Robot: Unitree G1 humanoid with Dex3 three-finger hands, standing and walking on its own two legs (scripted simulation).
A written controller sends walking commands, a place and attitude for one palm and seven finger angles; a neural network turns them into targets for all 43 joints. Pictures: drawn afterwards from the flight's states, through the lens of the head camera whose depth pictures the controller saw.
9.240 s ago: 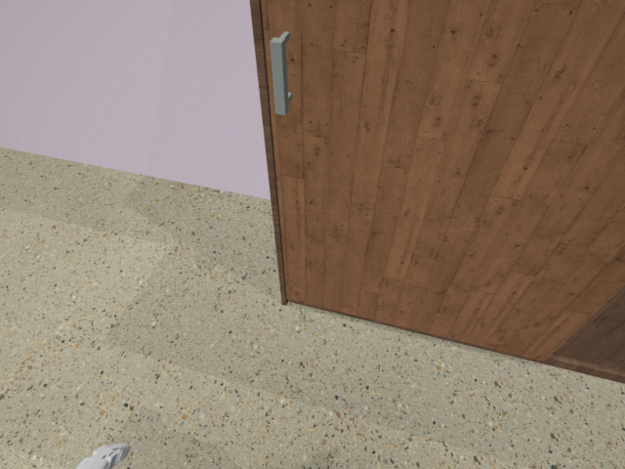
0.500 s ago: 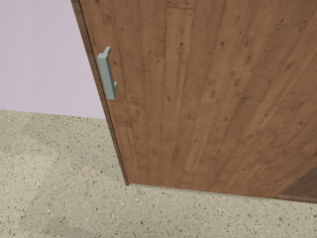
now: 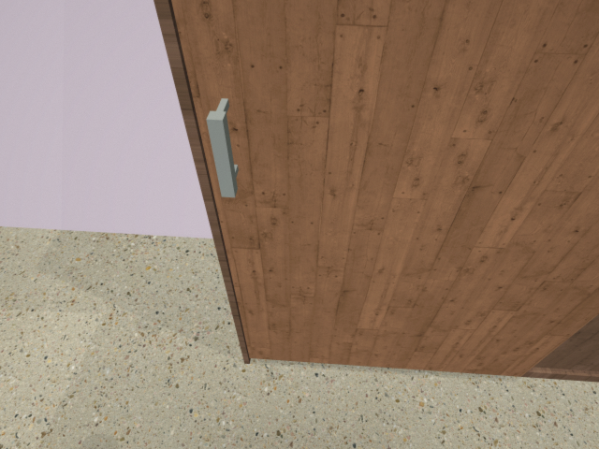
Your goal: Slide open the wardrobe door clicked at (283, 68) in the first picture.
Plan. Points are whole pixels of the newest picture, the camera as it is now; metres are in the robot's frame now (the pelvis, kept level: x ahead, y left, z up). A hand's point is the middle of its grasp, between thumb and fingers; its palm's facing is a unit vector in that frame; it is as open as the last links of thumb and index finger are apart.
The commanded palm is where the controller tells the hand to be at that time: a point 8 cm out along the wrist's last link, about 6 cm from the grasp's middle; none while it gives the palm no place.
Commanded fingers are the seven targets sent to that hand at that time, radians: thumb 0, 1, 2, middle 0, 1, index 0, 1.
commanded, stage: come to a stop and stand still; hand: left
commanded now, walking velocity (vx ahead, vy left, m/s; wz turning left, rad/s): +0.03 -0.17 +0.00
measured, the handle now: (226, 149) +0.50 +0.15 +0.15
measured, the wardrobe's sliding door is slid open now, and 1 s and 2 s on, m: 0.00 0.00 0.00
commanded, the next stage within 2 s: look again from close up in 0.88 s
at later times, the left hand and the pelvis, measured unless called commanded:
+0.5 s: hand out of the picture +0.03 +0.14 -0.17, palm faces +0.00 -0.98 -0.21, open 7.2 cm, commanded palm none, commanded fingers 0.00 0.90 0.90 -0.20 -0.30 -0.20 -0.30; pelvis +0.01 -0.04 +0.00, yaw -1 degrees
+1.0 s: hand out of the picture +0.00 +0.11 -0.17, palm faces +0.04 -0.98 -0.18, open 7.4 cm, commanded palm none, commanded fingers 0.00 0.90 0.90 -0.20 -0.30 -0.20 -0.30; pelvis +0.02 -0.05 +0.01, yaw +0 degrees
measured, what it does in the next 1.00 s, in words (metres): steps on the spot: right foot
